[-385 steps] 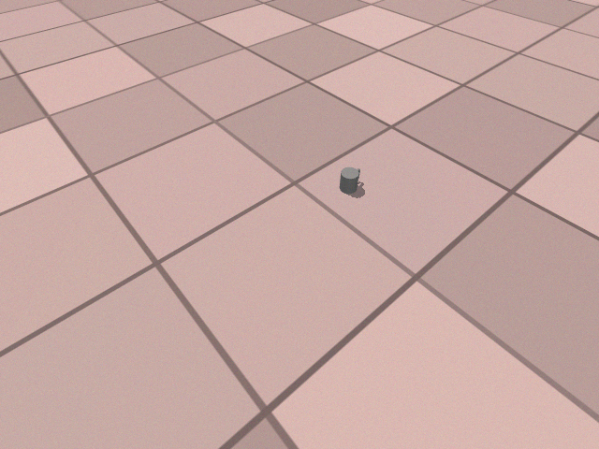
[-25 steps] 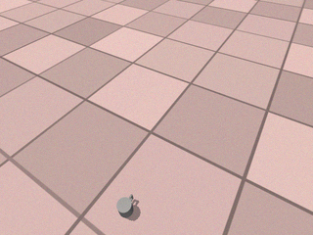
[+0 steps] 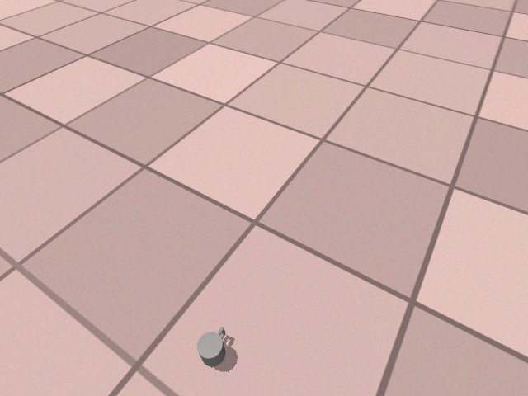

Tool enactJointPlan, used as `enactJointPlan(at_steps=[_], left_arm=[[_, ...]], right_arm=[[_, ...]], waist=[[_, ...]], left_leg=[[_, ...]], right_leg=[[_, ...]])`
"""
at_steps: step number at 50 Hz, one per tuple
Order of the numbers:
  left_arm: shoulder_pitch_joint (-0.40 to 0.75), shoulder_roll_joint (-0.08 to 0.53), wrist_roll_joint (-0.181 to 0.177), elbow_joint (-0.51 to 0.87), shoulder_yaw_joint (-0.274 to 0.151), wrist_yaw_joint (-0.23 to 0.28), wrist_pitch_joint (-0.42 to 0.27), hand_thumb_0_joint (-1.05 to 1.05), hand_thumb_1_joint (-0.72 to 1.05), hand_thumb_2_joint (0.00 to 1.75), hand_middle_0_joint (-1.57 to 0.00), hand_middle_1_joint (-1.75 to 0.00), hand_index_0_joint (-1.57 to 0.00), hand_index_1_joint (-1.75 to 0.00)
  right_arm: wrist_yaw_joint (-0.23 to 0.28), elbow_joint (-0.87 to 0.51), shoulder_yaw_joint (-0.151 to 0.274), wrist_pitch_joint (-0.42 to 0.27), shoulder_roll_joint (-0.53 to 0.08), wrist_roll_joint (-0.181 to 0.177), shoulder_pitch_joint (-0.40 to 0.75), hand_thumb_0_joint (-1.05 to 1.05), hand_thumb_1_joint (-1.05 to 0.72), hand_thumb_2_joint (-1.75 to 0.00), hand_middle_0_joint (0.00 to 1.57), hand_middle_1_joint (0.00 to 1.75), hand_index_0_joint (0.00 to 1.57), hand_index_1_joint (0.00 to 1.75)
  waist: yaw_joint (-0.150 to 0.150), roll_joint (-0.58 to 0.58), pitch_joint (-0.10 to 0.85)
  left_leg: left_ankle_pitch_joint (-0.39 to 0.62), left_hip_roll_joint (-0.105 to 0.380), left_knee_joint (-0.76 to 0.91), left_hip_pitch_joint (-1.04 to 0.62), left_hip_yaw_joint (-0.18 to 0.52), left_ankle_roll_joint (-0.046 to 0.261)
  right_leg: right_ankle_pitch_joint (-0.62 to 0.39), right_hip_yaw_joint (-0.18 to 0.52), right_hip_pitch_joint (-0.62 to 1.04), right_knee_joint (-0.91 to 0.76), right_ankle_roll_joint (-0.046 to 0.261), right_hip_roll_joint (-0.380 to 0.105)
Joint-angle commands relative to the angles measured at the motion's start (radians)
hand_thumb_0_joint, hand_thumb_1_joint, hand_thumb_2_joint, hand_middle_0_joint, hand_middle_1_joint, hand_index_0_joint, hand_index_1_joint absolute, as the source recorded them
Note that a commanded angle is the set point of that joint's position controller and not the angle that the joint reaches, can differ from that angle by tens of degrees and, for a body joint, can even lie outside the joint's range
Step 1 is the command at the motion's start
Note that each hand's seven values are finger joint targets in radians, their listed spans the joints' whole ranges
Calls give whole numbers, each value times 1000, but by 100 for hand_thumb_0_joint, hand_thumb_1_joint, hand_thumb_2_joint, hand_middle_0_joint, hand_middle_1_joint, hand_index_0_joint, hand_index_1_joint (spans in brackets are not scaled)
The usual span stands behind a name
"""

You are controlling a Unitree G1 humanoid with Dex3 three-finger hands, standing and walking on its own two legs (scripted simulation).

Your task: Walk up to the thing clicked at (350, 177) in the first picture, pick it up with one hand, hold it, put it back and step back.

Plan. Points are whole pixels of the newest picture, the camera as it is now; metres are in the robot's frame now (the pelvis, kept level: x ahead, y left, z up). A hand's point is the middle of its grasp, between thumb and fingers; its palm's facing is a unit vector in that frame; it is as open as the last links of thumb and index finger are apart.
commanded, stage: stand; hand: left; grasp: from above
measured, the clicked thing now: (214, 345) +0.45 +0.21 -0.73
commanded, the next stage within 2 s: rise first in 0.58 s
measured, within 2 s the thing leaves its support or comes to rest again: neither
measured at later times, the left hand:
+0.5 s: hand out of the picture +0.07 +0.25 -0.16, palm faces -0.02 -0.94 -0.34, open 7.4 cm
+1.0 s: hand out of the picture +0.15 +0.25 -0.17, palm faces -0.04 -0.93 -0.36, open 10.4 cm
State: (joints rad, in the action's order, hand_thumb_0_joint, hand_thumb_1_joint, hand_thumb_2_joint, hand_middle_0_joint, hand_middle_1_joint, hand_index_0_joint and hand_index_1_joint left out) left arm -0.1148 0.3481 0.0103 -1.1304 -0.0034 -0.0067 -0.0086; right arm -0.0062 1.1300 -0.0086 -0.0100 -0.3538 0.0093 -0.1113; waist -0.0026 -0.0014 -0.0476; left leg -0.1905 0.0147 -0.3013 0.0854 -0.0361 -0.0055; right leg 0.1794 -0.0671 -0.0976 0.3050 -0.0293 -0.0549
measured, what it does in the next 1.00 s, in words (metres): stands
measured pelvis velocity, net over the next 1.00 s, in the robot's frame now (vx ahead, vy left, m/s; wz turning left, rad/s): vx -0.02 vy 0.00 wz -0.01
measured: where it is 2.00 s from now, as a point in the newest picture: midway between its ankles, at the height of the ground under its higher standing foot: outside the picture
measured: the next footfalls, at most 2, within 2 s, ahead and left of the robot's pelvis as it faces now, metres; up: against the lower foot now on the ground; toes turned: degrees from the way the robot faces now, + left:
none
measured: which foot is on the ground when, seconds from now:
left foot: down 0.00-1.00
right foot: down 0.00-1.00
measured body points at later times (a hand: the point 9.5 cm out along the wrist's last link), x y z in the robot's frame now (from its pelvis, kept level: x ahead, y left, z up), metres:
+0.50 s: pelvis +0.00 +0.00 +0.00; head +0.01 +0.00 +0.45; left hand +0.07 +0.30 -0.13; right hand +0.08 -0.30 -0.13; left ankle -0.02 +0.12 -0.75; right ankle -0.01 -0.13 -0.75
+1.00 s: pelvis -0.02 +0.00 -0.02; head +0.05 +0.01 +0.42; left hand +0.15 +0.30 -0.15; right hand +0.07 -0.26 -0.14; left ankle -0.02 +0.12 -0.75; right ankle -0.01 -0.13 -0.75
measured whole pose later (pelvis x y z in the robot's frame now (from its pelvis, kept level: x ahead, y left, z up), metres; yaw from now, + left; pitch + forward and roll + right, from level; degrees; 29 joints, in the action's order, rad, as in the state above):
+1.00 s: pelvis -0.02 +0.00 -0.02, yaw -1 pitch +7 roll +0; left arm 0.02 0.34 0.11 -0.95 -0.15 -0.02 0.06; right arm 0.02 0.74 0.01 -0.04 -0.24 -0.03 -0.25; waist 0.03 0.01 -0.01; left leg -0.31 0.04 -0.62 0.44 -0.04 -0.01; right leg 0.28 -0.05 -0.45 0.60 -0.02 -0.05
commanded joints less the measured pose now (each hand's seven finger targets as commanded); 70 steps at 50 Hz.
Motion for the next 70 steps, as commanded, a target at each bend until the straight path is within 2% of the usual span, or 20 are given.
enactJointPlan(at_steps=[1,14,33,34,35,36,37,38,39,40,41,43,46,49,52,53,54,58,64,70], left_arm=[[40,214,4,55,-36,15,-19,0,90,90,-20,-30,-20,-30],[33,216,2,56,-36,17,-21,0,90,90,-20,-30,-20,-30],[23,209,4,57,-34,12,-18,0,90,90,-20,-30,-20,-30],[32,215,5,60,-36,14,-19,0,82,98,-12,-38,-12,-38],[383,57,-53,411,-43,32,-111,0,74,105,-16,-46,-12,-46],[494,94,-50,339,-56,38,-107,0,66,104,-12,-54,-9,-54],[301,176,-31,180,-108,42,-69,0,58,101,-11,-62,-9,-62],[247,198,-11,102,-130,29,-47,0,51,101,-7,-70,-6,-70],[334,249,9,138,-155,17,-47,0,44,103,-3,-78,-4,-78],[317,269,32,139,-184,9,-57,0,36,102,-1,-86,-4,-86],[177,244,57,79,-197,0,-40,0,28,102,0,-94,-3,-94],[79,211,81,136,-205,-13,-16,0,15,103,0,-107,-2,-103],[71,172,98,216,-184,-3,48,0,-6,103,-1,-106,-3,-104],[84,180,116,272,-190,6,102,0,-30,101,-4,-106,-5,-105],[87,158,133,327,-187,17,120,0,-47,100,-5,-107,-6,-107],[54,167,141,311,-207,23,126,0,-50,100,-6,-107,-6,-106],[100,167,144,388,-200,23,116,0,-53,101,-6,-107,-6,-107],[40,184,173,491,-221,26,112,0,-54,100,-5,-108,-5,-109],[-41,163,192,642,-203,17,155,0,-56,99,-6,-109,-6,-110],[-117,145,219,746,-189,21,192,0,-53,96,-5,-111,-6,-110]], right_arm=[[15,-62,44,-22,-210,2,38,0,-90,-90,20,30,20,30],[15,-65,44,-21,-207,2,34,0,-90,-90,20,30,20,30],[15,-65,48,-22,-214,1,38,0,-90,-90,20,30,20,30],[15,-66,49,-21,-212,1,38,0,-95,-92,20,30,20,30],[36,-348,3,-66,-47,-69,14,0,-102,-93,20,30,20,30],[46,-292,10,-64,-73,-69,-39,0,-96,-92,20,30,20,30],[55,-299,30,-51,-104,-73,-83,0,-95,-91,20,30,20,30],[54,-308,44,-44,-104,-63,-100,0,-93,-91,20,30,20,30],[56,-340,50,-45,-101,-60,-103,0,-94,-91,20,30,20,30],[58,-359,69,-52,-102,-44,-117,0,-95,-91,20,30,20,30],[54,-366,80,-54,-94,-33,-150,0,-95,-91,20,30,20,30],[43,-421,93,-60,-87,-26,-155,0,-96,-92,20,30,20,30],[42,-490,95,-63,-75,-39,-129,0,-94,-91,20,30,20,30],[37,-544,90,-72,-66,-39,-98,0,-92,-91,20,30,20,30],[32,-563,92,-88,-55,-35,-123,0,-89,-90,20,30,20,30],[32,-562,95,-93,-55,-32,-132,0,-88,-89,20,30,20,30],[30,-576,97,-101,-52,-30,-137,0,-89,-90,20,30,20,30],[38,-600,107,-130,-50,-24,-142,0,-88,-89,20,30,20,30],[47,-639,107,-156,-43,-21,-119,0,-88,-90,20,30,20,30],[51,-672,100,-180,-34,-15,-105,0,-88,-90,20,30,20,30]], waist=[[3,5,82],[1,3,94],[-4,-7,74],[0,-7,75],[126,-3,-36],[96,15,10],[63,31,5],[53,54,56],[45,47,104],[30,28,189],[13,8,230],[-27,-58,292],[-11,-44,270],[-2,-7,246],[9,-6,262],[7,-4,263],[16,-19,285],[16,-51,354],[27,-59,353],[34,-74,377]], left_leg=[[198,130,36,5,93,20],[235,134,33,-6,93,23],[174,131,42,14,93,24],[180,129,44,11,95,23],[37,-6,-25,122,-13,14],[11,-10,-47,127,-7,17],[-3,-11,-58,151,-10,16],[8,-19,-106,181,-10,19],[27,-18,-144,198,-5,20],[53,-21,-179,206,-6,18],[87,-26,-210,228,-5,12],[129,-30,-242,240,-6,-1],[120,-28,-236,266,0,-2],[77,-19,-285,328,10,3],[56,-15,-361,387,10,3],[43,-16,-391,417,9,4],[35,-12,-418,428,11,4],[42,-7,-510,478,18,4],[-31,3,-568,553,39,4],[-13,6,-647,618,47,3]], right_leg=[[-174,96,29,-34,40,-106],[-205,90,43,-26,38,-107],[-161,94,35,-39,43,-105],[-159,92,33,-36,43,-104],[-84,26,-223,32,36,50],[-51,18,-180,40,34,47],[-16,9,-169,46,41,51],[-12,9,-182,77,43,50],[-33,11,-192,117,43,48],[-69,21,-183,159,43,42],[-98,19,-180,193,46,40],[-114,22,-173,239,55,43],[-96,16,-193,225,55,52],[-40,6,-255,265,51,58],[-15,3,-333,338,50,59],[-5,6,-361,365,48,58],[4,10,-385,394,48,59],[-7,17,-460,492,47,51],[70,15,-556,555,46,55],[65,15,-625,635,47,54]])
